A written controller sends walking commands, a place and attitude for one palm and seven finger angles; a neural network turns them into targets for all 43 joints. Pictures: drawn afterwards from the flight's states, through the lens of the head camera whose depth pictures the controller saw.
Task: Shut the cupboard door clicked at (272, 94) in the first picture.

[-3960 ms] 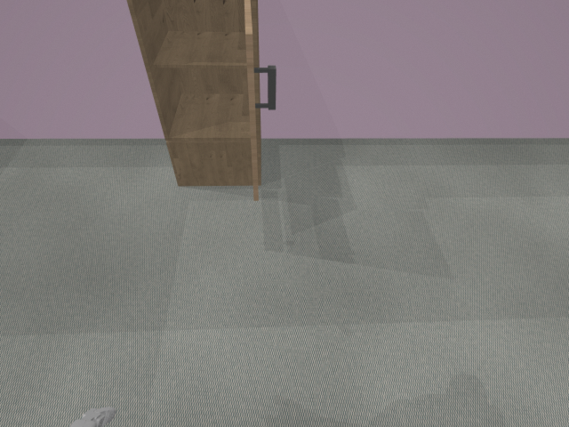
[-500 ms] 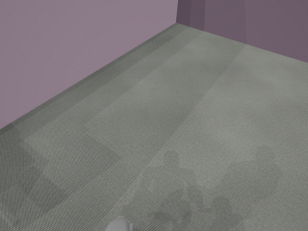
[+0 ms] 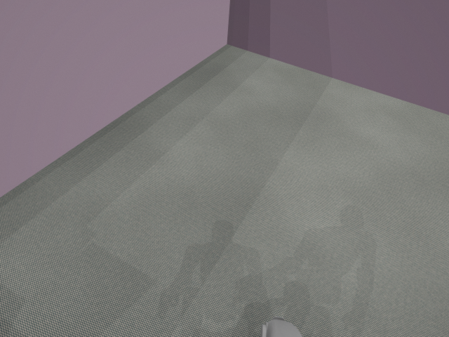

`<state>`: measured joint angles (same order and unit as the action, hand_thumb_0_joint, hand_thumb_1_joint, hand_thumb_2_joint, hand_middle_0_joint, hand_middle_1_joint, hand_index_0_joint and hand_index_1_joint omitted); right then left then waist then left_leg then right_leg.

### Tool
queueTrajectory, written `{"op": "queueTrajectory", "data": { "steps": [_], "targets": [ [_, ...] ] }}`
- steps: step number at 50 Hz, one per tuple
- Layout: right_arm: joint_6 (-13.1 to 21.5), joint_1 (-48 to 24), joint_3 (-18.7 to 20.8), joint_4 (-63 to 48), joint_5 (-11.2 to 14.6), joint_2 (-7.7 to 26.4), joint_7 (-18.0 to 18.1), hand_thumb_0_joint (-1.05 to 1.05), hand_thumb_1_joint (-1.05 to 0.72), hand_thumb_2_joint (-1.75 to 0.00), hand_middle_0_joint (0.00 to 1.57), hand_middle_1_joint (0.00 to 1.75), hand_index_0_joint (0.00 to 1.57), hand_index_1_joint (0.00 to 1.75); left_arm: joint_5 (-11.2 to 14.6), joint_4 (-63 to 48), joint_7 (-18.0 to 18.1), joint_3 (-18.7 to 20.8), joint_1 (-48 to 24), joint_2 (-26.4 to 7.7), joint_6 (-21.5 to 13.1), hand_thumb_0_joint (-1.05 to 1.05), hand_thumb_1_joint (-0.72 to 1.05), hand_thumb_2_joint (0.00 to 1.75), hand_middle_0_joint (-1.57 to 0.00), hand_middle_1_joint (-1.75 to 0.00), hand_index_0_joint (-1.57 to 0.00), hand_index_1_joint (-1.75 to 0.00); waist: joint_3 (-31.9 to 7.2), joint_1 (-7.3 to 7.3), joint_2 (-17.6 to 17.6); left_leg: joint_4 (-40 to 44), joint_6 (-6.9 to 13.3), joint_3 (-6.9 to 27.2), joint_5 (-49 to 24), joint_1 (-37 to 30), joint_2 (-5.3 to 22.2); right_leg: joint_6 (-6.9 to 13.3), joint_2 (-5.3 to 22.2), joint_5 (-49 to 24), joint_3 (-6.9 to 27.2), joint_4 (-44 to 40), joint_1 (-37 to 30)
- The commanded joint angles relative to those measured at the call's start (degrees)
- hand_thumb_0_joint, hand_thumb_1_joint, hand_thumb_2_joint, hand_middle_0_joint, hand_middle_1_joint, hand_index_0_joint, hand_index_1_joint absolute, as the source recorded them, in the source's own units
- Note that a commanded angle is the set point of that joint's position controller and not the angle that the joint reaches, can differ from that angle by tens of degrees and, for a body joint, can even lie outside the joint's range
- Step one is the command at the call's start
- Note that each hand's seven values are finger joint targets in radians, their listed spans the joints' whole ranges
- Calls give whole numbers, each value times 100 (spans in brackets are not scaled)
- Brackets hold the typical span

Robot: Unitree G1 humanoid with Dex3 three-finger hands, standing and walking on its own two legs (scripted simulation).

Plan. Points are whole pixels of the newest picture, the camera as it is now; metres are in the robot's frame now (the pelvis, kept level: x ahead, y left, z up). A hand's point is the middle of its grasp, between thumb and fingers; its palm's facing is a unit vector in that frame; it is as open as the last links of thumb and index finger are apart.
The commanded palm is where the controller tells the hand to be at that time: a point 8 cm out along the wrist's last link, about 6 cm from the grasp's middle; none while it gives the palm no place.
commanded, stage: walk around to get in front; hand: left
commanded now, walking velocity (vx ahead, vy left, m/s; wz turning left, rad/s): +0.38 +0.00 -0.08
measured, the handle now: out of the picture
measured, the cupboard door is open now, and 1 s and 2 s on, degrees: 92 92 92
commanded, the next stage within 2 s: walk to a spot facing it in 1.46 s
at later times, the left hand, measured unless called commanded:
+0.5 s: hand (169, 286) +0.26 +0.13 -0.17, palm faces +0.08 -0.97 -0.23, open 7.1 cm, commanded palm none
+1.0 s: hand (159, 216) +0.45 +0.19 -0.18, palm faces +0.09 -0.98 -0.15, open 7.4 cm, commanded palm none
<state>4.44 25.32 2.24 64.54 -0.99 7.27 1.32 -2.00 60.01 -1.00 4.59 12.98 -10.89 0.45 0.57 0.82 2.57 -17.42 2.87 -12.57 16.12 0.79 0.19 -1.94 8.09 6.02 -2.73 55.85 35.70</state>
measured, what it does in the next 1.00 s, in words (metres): walks ahead: right foot, then left foot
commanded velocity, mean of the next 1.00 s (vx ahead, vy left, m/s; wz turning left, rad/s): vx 0.38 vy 0.00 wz -0.01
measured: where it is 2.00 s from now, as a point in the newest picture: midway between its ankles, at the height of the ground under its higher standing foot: (231, 220)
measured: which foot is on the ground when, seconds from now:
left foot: down 0.00-0.22, up 0.24-0.70, down 0.72-1.00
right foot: up 0.00-0.18, down 0.20-0.72, up 0.74-1.00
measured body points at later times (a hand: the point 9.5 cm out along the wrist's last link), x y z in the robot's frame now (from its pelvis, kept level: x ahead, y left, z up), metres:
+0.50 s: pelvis +0.23 -0.06 +0.00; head +0.22 -0.07 +0.45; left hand +0.26 +0.18 -0.15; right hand +0.27 -0.30 -0.16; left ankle +0.30 +0.09 -0.67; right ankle +0.21 -0.14 -0.74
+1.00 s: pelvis +0.43 +0.01 +0.00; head +0.43 +0.03 +0.45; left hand +0.44 +0.24 -0.16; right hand +0.45 -0.23 -0.14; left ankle +0.42 +0.08 -0.74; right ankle +0.48 -0.15 -0.65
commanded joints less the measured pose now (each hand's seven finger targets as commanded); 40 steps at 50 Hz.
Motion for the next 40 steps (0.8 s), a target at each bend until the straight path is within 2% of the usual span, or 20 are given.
{"op": "queueTrajectory", "data": {
  "steps": [1, 5, 6, 7, 8, 9, 10, 11, 12, 14, 18, 25, 31, 32, 34, 35, 36, 37, 38, 40],
  "targets": [
    [105, 662, 97, -23, -20, 642, 28, 0, -90, -90, 20, 30, 20, 30, 37, -501, -54, -89, -822, 62, -160, 0, 90, 90, -20, -30, -20, -30, 901, 228, -914, 802, 492, 850, -2017, 17, 1611, 51, -36, 79, -303, -1023, 353],
    [52, 850, 110, 115, -73, 717, 23, 0, -90, -90, 20, 30, 20, 30, 48, -636, -60, -113, -1186, 56, -253, 0, 90, 90, -20, -30, -20, -30, 799, 307, -934, 420, 490, 725, -2744, -390, 1697, 260, -325, 479, -529, -1878, -93],
    [42, 803, 119, 130, -70, 761, 28, 0, -90, -90, 20, 30, 20, 30, 48, -614, -48, -104, -1024, -4, -281, 0, 90, 90, -20, -30, -20, -30, 662, 195, -926, 114, 466, 655, -3376, -432, 1735, 346, -439, 658, -594, -2071, -465],
    [28, 810, 125, 142, -62, 780, 25, 0, -90, -90, 20, 30, 20, 30, 36, -515, -32, -91, -703, -69, -317, 0, 90, 90, -20, -30, -20, -30, 462, 48, -872, -399, 408, 585, -4161, -389, 1679, 428, -642, 753, -741, -2276, -1046],
    [25, 655, 130, 144, -36, 841, 26, 0, -90, -90, 20, 30, 20, 30, 20, -284, -16, -41, 66, -176, -369, 0, 90, 90, -20, -30, -20, -30, 21, -334, -777, -1219, 257, 437, -4486, -304, 1563, 499, -767, 461, -777, -2643, -1986],
    [35, 550, 134, 92, 13, 818, -14, 0, -90, -90, 20, 30, 20, 30, -20, 6, 22, 45, 951, -483, -446, 0, 90, 90, -20, -30, -20, -30, -589, -705, -487, -2418, 59, 314, -3977, 591, 1373, 673, -500, 93, -442, -2723, -3588],
    [60, 703, 83, -80, 88, 480, -68, 0, -90, -90, 20, 30, 20, 30, -37, 196, 115, 226, 1754, -1099, -500, 0, 90, 90, -20, -30, -20, -30, -1388, -943, 772, -4189, -200, 23, -1293, 2254, 735, 1154, 1069, -15, 1384, -2899, -5274],
    [49, 596, 40, -250, 94, 403, -39, 0, -90, -90, 20, 30, 20, 30, 85, 298, 136, 268, 2030, -1487, -486, 0, 90, 90, -20, -30, -20, -30, -1706, -818, 1153, -5787, -300, 605, 1678, 3323, 141, 1626, 1995, -758, 3075, -3440, -5746],
    [32, 300, 104, -268, 114, 582, -26, 0, -90, -90, 20, 30, 20, 30, 141, 215, 173, 256, 1593, -1304, -445, 0, 90, 90, -20, -30, -20, -30, -1297, -758, 463, -6216, -146, 1154, 1255, 3365, 498, 1651, 1936, -372, 2636, -3668, -5090],
    [-37, -321, 135, -357, 56, 325, -66, 0, -90, -90, 20, 30, 20, 30, 131, 67, 170, 83, 829, -753, -481, 0, 90, 90, -20, -30, -20, -30, -81, -473, -36, -6066, -212, 1254, 458, 3482, 889, 1264, 1549, -367, 1742, -3967, -3344],
    [-308, 139, 121, -188, -47, -19, -122, 0, -90, -90, 20, 30, 20, 30, 62, 62, 195, -110, 445, -196, -570, 0, 90, 90, -20, -30, -20, -30, 442, 128, 131, -5196, -364, 1078, -151, 2947, 987, 900, 895, 8, 311, -4486, -1881],
    [-309, -1222, 155, -806, -52, 216, -303, 0, -90, -90, 20, 30, 20, 30, 71, 72, 181, -110, 766, -304, -637, 0, 90, 90, -20, -30, -20, -30, 788, -49, 351, -3355, -508, 820, -953, 3424, 1037, 988, 731, -24, -41, -4718, -2319],
    [-198, -2074, 101, -1127, -47, 393, -363, 0, -90, -90, 20, 30, 20, 30, 56, 289, 210, -87, 1252, -597, -591, 0, 90, 90, -20, -30, -20, -30, 693, -311, 155, -2098, -297, 528, -600, 3137, 772, 955, 932, -1164, -3, -4275, -3460],
    [-173, -2015, 120, -1136, -43, 439, -353, 0, -90, -90, 20, 30, 20, 30, 45, 307, 211, -78, 1299, -636, -574, 0, 90, 90, -20, -30, -20, -30, 625, -277, 61, -1924, -231, 465, -390, 2822, 677, 953, 964, -1463, 3, -4041, -3480],
    [-118, -1116, 172, -855, -71, 625, -274, 0, -90, -90, 20, 30, 20, 30, 68, 301, 205, -56, 1130, -722, -557, 0, 90, 90, -20, -30, -20, -30, 145, 187, -74, -1432, -110, 243, -416, 1488, 340, 798, 741, -2473, -375, -2811, -3306],
    [-83, -223, 260, -616, -107, 935, -223, 0, -90, -90, 20, 30, 20, 30, 101, 264, 189, -61, 1108, -652, -551, 0, 90, 90, -20, -30, -20, -30, -419, 552, -498, -1119, 28, 510, -738, 59, 472, 568, 418, -2141, -672, -1548, -2679],
    [-47, 456, 426, -457, -177, 1662, -148, 0, -90, -90, 20, 30, 20, 30, 171, 163, 128, -96, 1393, -317, -535, 0, 90, 90, -20, -30, -20, -30, -1206, 685, -1951, -734, 532, 2544, -842, -1417, 1963, 239, -369, 176, -948, 259, -1196],
    [-102, 784, 461, -392, -58, 1942, -92, 0, -90, -90, 20, 30, 20, 30, 156, -60, 98, -161, 1043, -298, -550, 0, 90, 90, -20, -30, -20, -30, -1257, 778, -2214, -101, 940, 3671, -1151, -1714, 2707, 230, -691, 2566, -389, 1570, -261],
    [-110, 370, 413, -407, -28, 1639, -57, 0, -90, -90, 20, 30, 20, 30, 136, -42, 119, -97, 777, -447, -518, 0, 90, 90, -20, -30, -20, -30, -915, 652, -1462, 77, 896, 3292, -844, -1199, 2615, 302, -392, 2391, 34, 1974, -44],
    [-30, -440, 263, -602, -25, 1131, -35, 0, -90, -90, 20, 30, 20, 30, 90, 25, 54, -68, 470, -217, -461, 0, 90, 90, -20, -30, -20, -30, 15, 313, -748, 318, 594, 2437, -893, 117, 2278, 248, 12, 1493, 182, 1948, 20]
  ]
}}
